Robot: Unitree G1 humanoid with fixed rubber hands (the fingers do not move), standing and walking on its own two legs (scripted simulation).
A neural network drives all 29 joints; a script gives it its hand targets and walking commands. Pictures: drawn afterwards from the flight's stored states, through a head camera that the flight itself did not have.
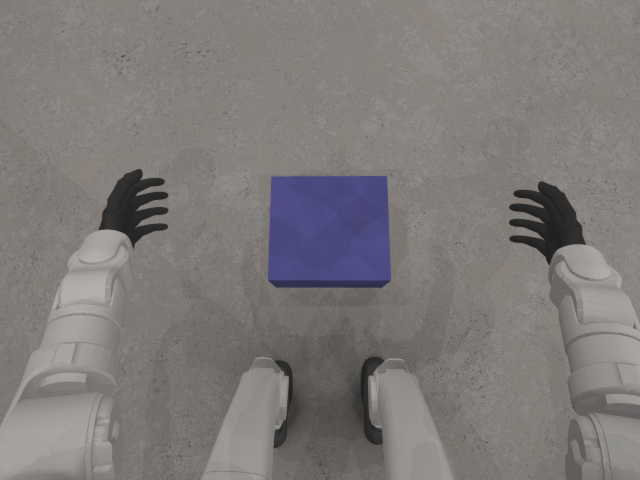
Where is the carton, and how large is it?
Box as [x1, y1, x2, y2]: [268, 176, 390, 287]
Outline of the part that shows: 271,176 268,280 275,286 381,287 390,280 386,176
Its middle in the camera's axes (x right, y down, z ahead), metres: +0.03 -0.01 +1.02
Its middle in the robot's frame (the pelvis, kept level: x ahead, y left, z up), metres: +0.53 +0.01 -0.60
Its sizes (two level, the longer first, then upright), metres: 0.290 0.262 0.153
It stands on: the floor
